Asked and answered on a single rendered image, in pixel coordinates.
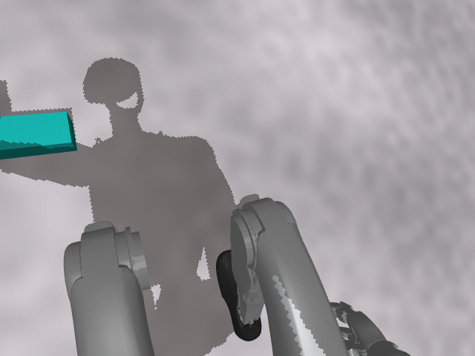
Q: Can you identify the right robot hand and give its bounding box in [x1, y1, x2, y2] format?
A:
[330, 301, 386, 356]

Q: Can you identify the right robot arm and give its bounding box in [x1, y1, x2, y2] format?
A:
[367, 340, 410, 356]

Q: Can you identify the right robot foot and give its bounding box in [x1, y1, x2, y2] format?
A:
[216, 250, 261, 341]

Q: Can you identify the carton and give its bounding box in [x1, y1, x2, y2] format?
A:
[0, 112, 77, 159]

